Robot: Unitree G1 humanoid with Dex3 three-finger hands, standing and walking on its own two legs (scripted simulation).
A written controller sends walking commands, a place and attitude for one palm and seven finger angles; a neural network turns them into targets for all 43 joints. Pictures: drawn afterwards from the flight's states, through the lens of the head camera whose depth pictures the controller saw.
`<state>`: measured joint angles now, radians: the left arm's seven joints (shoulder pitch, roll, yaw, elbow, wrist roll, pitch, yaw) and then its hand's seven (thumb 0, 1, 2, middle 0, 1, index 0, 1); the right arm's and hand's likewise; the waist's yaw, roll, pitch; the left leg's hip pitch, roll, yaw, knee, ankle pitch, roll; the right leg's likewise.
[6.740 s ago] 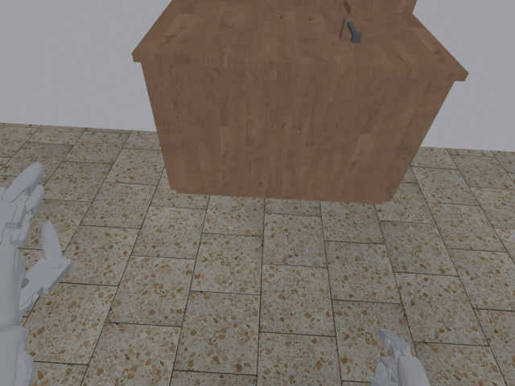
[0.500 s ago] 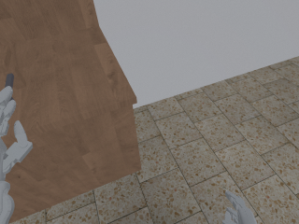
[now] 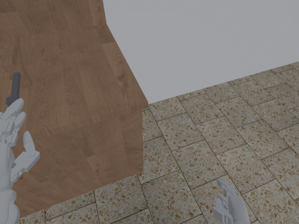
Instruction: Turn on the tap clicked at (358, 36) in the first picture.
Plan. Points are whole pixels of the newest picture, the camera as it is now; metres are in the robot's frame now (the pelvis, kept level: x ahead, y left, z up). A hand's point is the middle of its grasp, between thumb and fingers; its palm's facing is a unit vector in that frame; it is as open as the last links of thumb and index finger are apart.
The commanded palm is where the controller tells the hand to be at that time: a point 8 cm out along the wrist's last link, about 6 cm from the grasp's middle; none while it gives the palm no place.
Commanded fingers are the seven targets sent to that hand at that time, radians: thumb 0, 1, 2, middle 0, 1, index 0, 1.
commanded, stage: come to a stop and stand still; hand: left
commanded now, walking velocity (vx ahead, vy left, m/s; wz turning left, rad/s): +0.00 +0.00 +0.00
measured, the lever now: (14, 102) +0.39 +0.44 +0.08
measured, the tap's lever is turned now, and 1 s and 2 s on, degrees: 0 0 0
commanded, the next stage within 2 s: look again from close up in 0.46 s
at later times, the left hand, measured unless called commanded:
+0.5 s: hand (25, 148) +0.22 +0.28 +0.15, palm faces +0.39 -0.85 -0.35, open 7.4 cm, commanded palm +0.16 +0.31 +0.17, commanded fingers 0.00 0.90 0.90 -0.20 -0.30 -0.20 -0.30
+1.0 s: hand (33, 149) +0.22 +0.26 +0.15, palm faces +0.40 -0.85 -0.34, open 7.4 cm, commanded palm +0.16 +0.29 +0.17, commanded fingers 0.00 0.90 0.90 -0.20 -0.30 -0.20 -0.30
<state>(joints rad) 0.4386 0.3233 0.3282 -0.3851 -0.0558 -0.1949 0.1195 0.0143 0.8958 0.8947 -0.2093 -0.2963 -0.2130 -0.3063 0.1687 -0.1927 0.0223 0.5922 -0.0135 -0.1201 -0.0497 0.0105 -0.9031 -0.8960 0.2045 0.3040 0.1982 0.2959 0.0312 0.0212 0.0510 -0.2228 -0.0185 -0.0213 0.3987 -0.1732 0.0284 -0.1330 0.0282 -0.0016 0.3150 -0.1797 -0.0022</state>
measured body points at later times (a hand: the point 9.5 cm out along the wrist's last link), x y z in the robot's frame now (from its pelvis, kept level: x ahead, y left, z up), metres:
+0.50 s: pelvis +0.00 +0.03 +0.00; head +0.03 +0.05 +0.45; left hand +0.20 +0.32 +0.17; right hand +0.18 -0.20 -0.08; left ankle +0.02 +0.10 -0.75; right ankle -0.01 -0.12 -0.75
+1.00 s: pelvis +0.00 +0.01 +0.00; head +0.02 +0.02 +0.45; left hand +0.19 +0.30 +0.17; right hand +0.18 -0.22 -0.08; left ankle +0.02 +0.10 -0.75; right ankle -0.01 -0.12 -0.75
